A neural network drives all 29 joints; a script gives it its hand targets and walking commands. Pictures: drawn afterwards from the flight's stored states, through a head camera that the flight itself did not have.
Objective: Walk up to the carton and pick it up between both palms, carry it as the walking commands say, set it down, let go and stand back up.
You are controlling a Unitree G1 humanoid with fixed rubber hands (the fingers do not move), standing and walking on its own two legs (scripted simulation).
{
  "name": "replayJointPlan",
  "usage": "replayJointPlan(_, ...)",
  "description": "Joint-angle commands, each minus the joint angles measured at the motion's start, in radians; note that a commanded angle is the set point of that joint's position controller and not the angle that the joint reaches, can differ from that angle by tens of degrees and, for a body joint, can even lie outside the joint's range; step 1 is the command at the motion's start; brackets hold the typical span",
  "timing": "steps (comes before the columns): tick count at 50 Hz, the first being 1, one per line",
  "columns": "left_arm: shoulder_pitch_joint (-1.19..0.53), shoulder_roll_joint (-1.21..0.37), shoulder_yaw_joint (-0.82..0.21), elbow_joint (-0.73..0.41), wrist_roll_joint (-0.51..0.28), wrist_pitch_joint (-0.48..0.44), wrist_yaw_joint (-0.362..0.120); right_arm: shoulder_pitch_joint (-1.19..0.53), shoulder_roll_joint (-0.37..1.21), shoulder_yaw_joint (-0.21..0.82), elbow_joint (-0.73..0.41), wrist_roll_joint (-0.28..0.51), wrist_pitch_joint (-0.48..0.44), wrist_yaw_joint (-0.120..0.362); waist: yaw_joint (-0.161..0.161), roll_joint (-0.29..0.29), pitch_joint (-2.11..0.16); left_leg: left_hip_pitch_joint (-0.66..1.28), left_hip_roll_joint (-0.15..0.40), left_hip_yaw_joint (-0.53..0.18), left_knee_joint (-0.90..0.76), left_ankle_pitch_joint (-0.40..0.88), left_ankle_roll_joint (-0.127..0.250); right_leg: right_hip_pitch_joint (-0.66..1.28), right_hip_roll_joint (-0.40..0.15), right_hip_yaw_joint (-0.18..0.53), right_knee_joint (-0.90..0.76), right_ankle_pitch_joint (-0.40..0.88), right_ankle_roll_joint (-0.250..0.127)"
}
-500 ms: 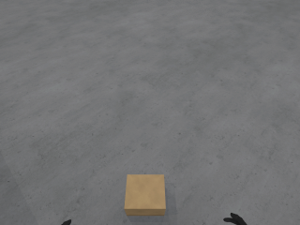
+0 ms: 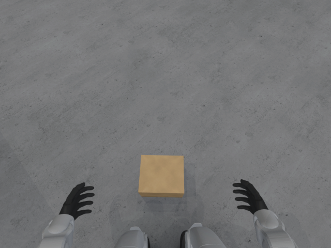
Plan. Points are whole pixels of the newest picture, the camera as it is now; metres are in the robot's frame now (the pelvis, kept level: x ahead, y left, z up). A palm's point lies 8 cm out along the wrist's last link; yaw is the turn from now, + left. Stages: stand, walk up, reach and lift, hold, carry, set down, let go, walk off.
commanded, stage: reach and lift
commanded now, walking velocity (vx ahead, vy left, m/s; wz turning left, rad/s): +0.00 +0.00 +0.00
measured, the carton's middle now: (162, 176) +0.42 +0.03 -0.67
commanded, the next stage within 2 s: none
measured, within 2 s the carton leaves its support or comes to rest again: neither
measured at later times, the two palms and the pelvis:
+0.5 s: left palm (93, 166) +0.34 +0.23 -0.15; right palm (231, 167) +0.33 -0.18 -0.15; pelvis -0.06 +0.01 -0.05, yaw +0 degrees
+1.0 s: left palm (106, 146) +0.43 +0.22 -0.22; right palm (216, 147) +0.42 -0.17 -0.21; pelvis -0.07 +0.01 -0.07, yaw +0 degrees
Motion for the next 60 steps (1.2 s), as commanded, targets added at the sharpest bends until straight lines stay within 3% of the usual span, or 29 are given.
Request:
replayJointPlan(1,-0.171,0.125,0.061,-0.051,-0.028,-0.060,0.020,-0.191,0.000,-0.098,-0.091,0.082,-0.037,-0.037,-0.010,-0.054,-0.517,-0.206,-0.078,-0.089,0.089,0.368,0.024,0.210,-0.048,0.145,0.120,0.767,0.071)
replayJointPlan(2,-0.187,0.133,0.073,-0.045,-0.029,-0.064,0.026,-0.228,0.000,-0.099,-0.099,0.082,-0.042,-0.047,-0.003,-0.094,-0.545,-0.232,-0.082,-0.088,0.098,0.374,0.027,0.194,-0.044,0.143,0.130,0.776,0.079)
replayJointPlan(4,-0.246,0.136,0.078,-0.056,-0.038,-0.063,0.036,-0.270,0.004,-0.095,-0.054,0.091,-0.038,-0.054,0.007,-0.038,-0.582,-0.280,-0.078,-0.082,0.104,0.366,0.025,0.170,-0.042,0.147,0.144,0.715,0.071)
replayJointPlan(7,-0.376,0.173,0.098,-0.055,-0.044,-0.045,0.038,-0.401,-0.012,-0.127,-0.076,0.091,-0.024,-0.071,-0.008,-0.082,-0.673,-0.361,-0.078,-0.070,0.141,0.295,0.035,0.157,-0.039,0.153,0.169,0.673,0.083)
replayJointPlan(8,-0.344,0.187,0.115,-0.017,-0.034,-0.035,0.041,-0.381,-0.016,-0.116,-0.054,0.093,-0.010,-0.074,0.011,-0.070,-0.680,-0.380,-0.078,-0.068,0.128,0.292,0.036,0.166,-0.038,0.154,0.161,0.633,0.080)
replayJointPlan(10,-0.406,0.187,0.100,0.017,-0.050,-0.018,0.042,-0.432,-0.028,-0.137,-0.036,0.076,0.006,-0.081,-0.013,-0.095,-0.688,-0.433,-0.078,-0.062,0.138,0.240,0.035,0.128,-0.033,0.147,0.170,0.581,0.085)
replayJointPlan(12,-0.484,0.208,0.134,0.008,-0.046,-0.017,0.041,-0.503,-0.006,-0.125,-0.032,0.094,0.019,-0.088,0.013,-0.077,-0.730,-0.477,-0.077,-0.056,0.152,0.226,0.041,0.117,-0.035,0.161,0.172,0.526,0.085)
replayJointPlan(17,-0.702,0.224,0.139,0.039,-0.049,0.011,0.031,-0.672,-0.010,-0.175,-0.025,0.093,0.060,-0.097,-0.030,-0.081,-0.764,-0.525,-0.074,-0.049,0.164,0.125,0.047,0.045,-0.026,0.163,0.156,0.330,0.095)
replayJointPlan(18,-0.769,0.244,0.156,0.043,-0.041,0.011,0.035,-0.728,-0.002,-0.181,-0.022,0.100,0.063,-0.100,-0.006,-0.055,-0.755,-0.541,-0.074,-0.047,0.174,0.106,0.046,0.002,-0.025,0.161,0.160,0.279,0.093)
replayJointPlan(20,-0.840,0.231,0.151,0.080,-0.052,0.018,0.033,-0.800,0.001,-0.189,-0.006,0.104,0.073,-0.104,-0.025,-0.067,-0.785,-0.527,-0.072,-0.048,0.171,0.090,0.055,-0.038,-0.020,0.147,0.159,0.236,0.092)
replayJointPlan(24,-0.988,0.259,0.194,0.098,-0.044,0.007,0.033,-0.950,-0.005,-0.214,0.010,0.107,0.073,-0.113,-0.002,-0.074,-0.873,-0.574,-0.083,-0.040,0.189,0.106,0.046,-0.060,-0.011,0.144,0.183,0.259,0.096)
replayJointPlan(27,-1.016,0.250,0.209,0.145,-0.031,0.004,0.031,-0.974,0.020,-0.241,0.075,0.102,0.071,-0.116,-0.003,-0.068,-0.925,-0.571,-0.089,-0.041,0.188,0.170,0.046,-0.081,-0.003,0.132,0.202,0.334,0.088)
replayJointPlan(28,-1.051,0.255,0.202,0.142,-0.033,0.005,0.033,-1.004,0.000,-0.253,0.071,0.102,0.070,-0.117,-0.022,-0.059,-0.972,-0.551,-0.091,-0.043,0.198,0.187,0.047,-0.090,0.007,0.123,0.205,0.348,0.087)
replayJointPlan(30,-1.087,0.276,0.223,0.158,-0.030,-0.006,0.038,-1.076,-0.013,-0.269,0.037,0.108,0.059,-0.115,0.002,-0.057,-1.030,-0.515,-0.095,-0.043,0.201,0.224,0.048,-0.117,0.013,0.113,0.214,0.369,0.086)
replayJointPlan(31,-1.148,0.274,0.218,0.141,-0.033,-0.011,0.042,-1.113,-0.023,-0.270,0.066,0.113,0.055,-0.115,0.002,-0.046,-1.025,-0.556,-0.098,-0.046,0.211,0.217,0.044,-0.135,0.014,0.127,0.222,0.379,0.077)
replayJointPlan(32,-1.138,0.278,0.235,0.171,-0.032,-0.009,0.047,-1.134,-0.040,-0.284,0.049,0.095,0.050,-0.119,-0.011,-0.094,-1.045,-0.573,-0.100,-0.051,0.209,0.235,0.045,-0.120,0.013,0.120,0.229,0.412,0.084)
replayJointPlan(33,-1.176,0.291,0.237,0.174,-0.028,-0.013,0.048,-1.152,-0.041,-0.309,0.062,0.094,0.048,-0.118,-0.011,-0.060,-1.030,-0.563,-0.102,-0.052,0.209,0.247,0.045,-0.165,0.021,0.113,0.236,0.407,0.082)
replayJointPlan(35,-1.236,0.305,0.248,0.157,-0.029,-0.023,0.050,-1.201,-0.017,-0.291,0.074,0.112,0.045,-0.115,0.005,-0.071,-1.081,-0.558,-0.102,-0.049,0.228,0.280,0.047,-0.176,0.020,0.120,0.253,0.435,0.079)
replayJointPlan(36,-1.252,0.291,0.251,0.166,-0.030,-0.022,0.053,-1.213,-0.032,-0.311,0.088,0.095,0.040,-0.113,-0.013,-0.090,-1.094,-0.590,-0.106,-0.048,0.237,0.289,0.044,-0.173,0.022,0.117,0.257,0.465,0.078)
replayJointPlan(39,-1.303,0.280,0.237,0.167,-0.039,-0.027,0.056,-1.258,-0.055,-0.327,0.104,0.089,0.035,-0.109,-0.026,-0.033,-1.180,-0.554,-0.107,-0.050,0.258,0.374,0.030,-0.199,0.025,0.120,0.271,0.553,0.067)
replayJointPlan(43,-1.274,0.310,0.279,0.128,-0.022,-0.041,0.053,-1.218,-0.041,-0.340,0.072,0.063,0.024,-0.109,-0.012,-0.083,-1.316,-0.610,-0.110,-0.042,0.271,0.480,0.030,-0.076,0.018,0.144,0.289,0.748,0.067)
replayJointPlan(45,-1.247,0.296,0.278,0.135,-0.013,-0.044,0.052,-1.206,-0.053,-0.351,0.068,0.047,0.016,-0.105,-0.022,-0.087,-1.340,-0.606,-0.115,-0.047,0.286,0.507,0.029,-0.081,0.020,0.135,0.310,0.771,0.065)
replayJointPlan(46,-1.276,0.313,0.274,0.062,-0.014,-0.050,0.052,-1.245,-0.038,-0.336,-0.027,0.072,0.011,-0.103,-0.006,-0.089,-1.420,-0.553,-0.110,-0.052,0.285,0.563,0.041,-0.049,0.024,0.138,0.316,0.819,0.066)
replayJointPlan(47,-1.278,0.306,0.264,0.063,-0.021,-0.048,0.052,-1.254,-0.063,-0.338,-0.024,0.073,0.011,-0.104,-0.008,-0.059,-1.434,-0.574,-0.117,-0.041,0.296,0.536,0.031,-0.031,0.026,0.139,0.320,0.803,0.057)
replayJointPlan(51,-1.359,0.331,0.245,0.046,-0.052,-0.060,0.059,-1.307,-0.074,-0.330,-0.048,0.084,0.000,-0.114,-0.031,-0.091,-1.468,-0.650,-0.112,-0.053,0.358,0.497,0.033,-0.045,0.021,0.132,0.384,0.792,0.055)
replayJointPlan(53,-1.378,0.339,0.244,0.073,-0.056,-0.058,0.064,-1.344,-0.069,-0.303,-0.027,0.105,0.005,-0.117,0.012,-0.075,-1.432,-0.699,-0.115,-0.044,0.383,0.442,0.031,-0.095,0.018,0.142,0.411,0.719,0.053)
replayJointPlan(56,-1.446,0.354,0.221,0.062,-0.087,-0.036,0.083,-1.430,-0.109,-0.282,-0.090,0.121,0.016,-0.136,-0.010,-0.094,-1.589,-0.687,-0.123,-0.036,0.459,0.387,0.027,-0.022,0.021,0.129,0.479,0.672,0.058)
replayJointPlan(57,-1.487,0.370,0.215,0.084,-0.083,-0.028,0.088,-1.435,-0.094,-0.273,-0.041,0.137,0.026,-0.141,-0.005,-0.077,-1.539,-0.705,-0.121,-0.032,0.476,0.338,0.026,-0.079,0.025,0.124,0.492,0.592,0.061)
replayJointPlan(60,-1.568,0.371,0.167,0.098,-0.116,0.001,0.111,-1.525,-0.186,-0.294,-0.027,0.136,0.043,-0.165,-0.049,-0.035,-1.595,-0.655,-0.120,-0.045,0.552,0.228,0.016,-0.181,0.035,0.092,0.568,0.410,0.054)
